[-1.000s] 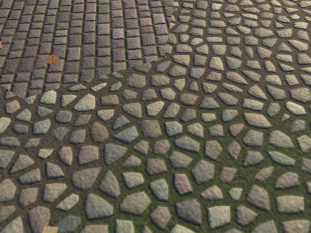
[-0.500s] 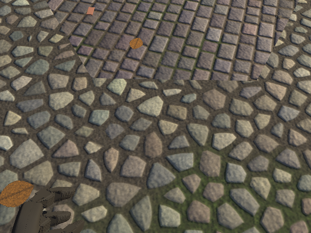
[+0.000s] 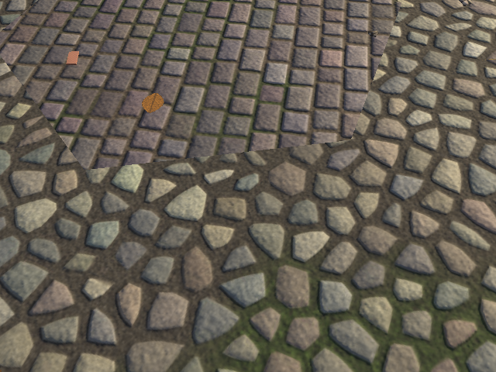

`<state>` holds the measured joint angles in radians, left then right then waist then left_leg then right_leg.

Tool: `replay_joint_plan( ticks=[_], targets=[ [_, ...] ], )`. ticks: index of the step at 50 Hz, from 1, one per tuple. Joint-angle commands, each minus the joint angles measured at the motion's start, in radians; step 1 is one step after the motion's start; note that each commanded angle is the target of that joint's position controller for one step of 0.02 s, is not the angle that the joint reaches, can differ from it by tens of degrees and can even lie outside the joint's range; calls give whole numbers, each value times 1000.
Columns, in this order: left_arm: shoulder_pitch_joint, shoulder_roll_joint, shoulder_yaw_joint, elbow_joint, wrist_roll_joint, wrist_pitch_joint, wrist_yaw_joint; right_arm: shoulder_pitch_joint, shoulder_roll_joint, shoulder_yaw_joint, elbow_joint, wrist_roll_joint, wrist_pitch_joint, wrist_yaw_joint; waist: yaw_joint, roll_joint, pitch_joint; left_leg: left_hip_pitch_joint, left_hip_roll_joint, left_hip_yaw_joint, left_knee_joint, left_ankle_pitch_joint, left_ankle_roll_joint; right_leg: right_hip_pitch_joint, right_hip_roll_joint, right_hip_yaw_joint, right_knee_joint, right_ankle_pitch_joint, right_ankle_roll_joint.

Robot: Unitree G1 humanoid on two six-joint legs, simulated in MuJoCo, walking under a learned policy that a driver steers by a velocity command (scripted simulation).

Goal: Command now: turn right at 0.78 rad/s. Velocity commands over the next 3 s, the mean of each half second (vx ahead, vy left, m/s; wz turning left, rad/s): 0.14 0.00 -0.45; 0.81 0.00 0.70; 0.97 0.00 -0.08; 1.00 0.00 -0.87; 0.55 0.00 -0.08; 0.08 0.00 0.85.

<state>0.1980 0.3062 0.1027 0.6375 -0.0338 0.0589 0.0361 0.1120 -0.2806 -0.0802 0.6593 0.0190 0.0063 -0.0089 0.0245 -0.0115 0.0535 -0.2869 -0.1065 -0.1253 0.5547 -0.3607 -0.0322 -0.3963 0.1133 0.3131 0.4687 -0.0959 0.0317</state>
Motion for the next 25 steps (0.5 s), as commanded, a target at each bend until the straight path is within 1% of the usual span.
replay_joint_plan(
  ticks=[1, 2, 3, 4, 5, 6, 7, 8, 10, 11, 13, 15, 16, 17, 18, 19, 20, 21, 22, 23, 24, 25],
  targets=[
    [-35, 125, 37, -83, -14, -10, 7, 136, -132, -47, -14, -7, -16, -6, -56, -133, -208, 277, 142, -59, -247, 138, 72, -11, -94, 197, -40, -381, -91],
    [-35, 85, 29, -111, -16, -17, 3, 108, -227, -63, -26, -52, -12, -2, -23, 204, -167, 294, 388, -346, -301, 147, 211, -238, 56, -39, 222, -475, -43],
    [-23, 157, 52, -107, 3, -36, -3, 32, -199, -58, -54, -90, -24, -1, -10, 235, -117, 190, 510, -433, -320, 236, 283, -295, -22, -62, 435, -469, -1],
    [-3, 210, 68, -79, 7, -35, -8, -41, -138, -40, -78, -80, -30, -13, 19, 155, -96, 153, 469, -316, -300, 282, 266, -271, -60, -100, 561, -401, 13],
    [29, 199, 69, -48, 10, -25, -6, -84, -98, -27, -88, -60, -32, -23, 32, 101, -85, 136, 389, -203, -278, 286, 219, -254, -63, -119, 619, -336, 22],
    [53, 170, 62, -33, 14, -15, -4, -92, -86, -21, -89, -42, -30, -33, 31, 95, -80, 156, 355, -139, -259, 308, 198, -277, -71, -133, 693, -285, 31],
    [59, 142, 51, -34, 13, -9, -9, -83, -84, -16, -86, -35, -27, -39, 21, 105, -62, 152, 340, -77, -249, 398, 200, -299, -85, -160, 761, -262, 43],
    [31, 127, 42, -49, 11, -9, -11, -46, -87, -13, -78, -37, -23, -42, -1, 103, -56, 151, 328, -41, -247, 468, 215, -303, -96, -195, 777, -249, 54],
    [-49, 95, 20, -90, 8, -16, -13, 39, -108, -17, -53, -40, -13, -40, -50, 114, -55, 223, 332, -20, -239, 564, 253, -341, -118, -231, 697, -243, 79],
    [-75, 84, 12, -103, 9, -19, -14, 74, -122, -21, -41, -39, -8, -38, -70, 121, -65, 266, 345, -23, -230, 605, 267, -344, -122, -233, 652, -255, 88],
    [-95, 70, -1, -117, 17, -21, -20, 95, -153, -30, -29, -34, -1, -30, -81, 132, -89, 306, 366, -14, -215, 643, 282, -302, -132, -240, 554, -283, 92],
    [-103, 59, -12, -121, 21, -23, -26, 76, -178, -37, -26, -24, 2, -19, -75, 151, -99, 273, 371, 16, -211, 656, 282, -207, -137, -270, 445, -299, 83],
    [-103, 56, -18, -119, 19, -22, -29, 92, -187, -40, -21, -16, 1, -13, -85, 153, -126, 254, 372, 22, -247, 480, 278, -153, -135, -299, 390, -296, 73],
    [-112, 53, -23, -119, 12, -24, -34, 115, -192, -42, -11, -5, -4, -6, -97, 163, -122, 219, 368, 10, -294, 220, 274, -104, -134, -320, 336, -301, 57],
    [-112, 43, -30, -115, 8, -30, -38, 136, -187, -36, 4, 4, -13, 2, -101, 187, -102, 162, 365, -23, -336, 7, 270, -42, -128, -333, 267, -327, 34],
    [-113, 55, -26, -113, 4, -40, -43, 143, -186, -32, 14, 14, -20, 10, -91, 201, -59, 114, 368, -58, -357, -96, 268, 7, -116, -347, 191, -339, 7],
    [-98, 67, -21, -102, 1, -56, -48, 139, -186, -28, 20, 21, -25, 16, -69, 186, -25, 73, 364, -77, -352, -125, 265, 72, -104, -356, 84, -306, -23],
    [-44, 69, -16, -74, 1, -73, -51, 130, -183, -24, 26, 29, -29, 21, -29, 152, -9, 18, 352, -79, -325, -124, 254, 185, -97, -369, -56, -211, -54],
    [42, 83, -5, -34, 2, -87, -47, 128, -161, -15, 33, 32, -37, 24, 17, 115, -22, -83, 328, -67, -267, -93, 227, 365, -104, -364, -129, -145, -78],
    [200, 115, 10, 5, 10, -98, -36, 80, -100, 6, 19, 23, -51, 30, 100, 68, -94, -264, 262, -15, -96, -82, 166, 627, -208, -244, -125, -162, -106],
    [353, 205, 31, 25, 36, -106, -25, 34, 0, 35, -33, 8, -75, 38, 155, -166, -203, -543, 133, 115, 314, -197, 89, 875, -460, 71, -136, -280, -178],
    [336, 218, 40, 21, 51, -123, -29, 17, -68, 15, -65, 42, -93, 31, 152, -164, -153, -694, 140, 33, 516, -193, 82, 738, -566, 252, -220, -556, -286]
  ],
)
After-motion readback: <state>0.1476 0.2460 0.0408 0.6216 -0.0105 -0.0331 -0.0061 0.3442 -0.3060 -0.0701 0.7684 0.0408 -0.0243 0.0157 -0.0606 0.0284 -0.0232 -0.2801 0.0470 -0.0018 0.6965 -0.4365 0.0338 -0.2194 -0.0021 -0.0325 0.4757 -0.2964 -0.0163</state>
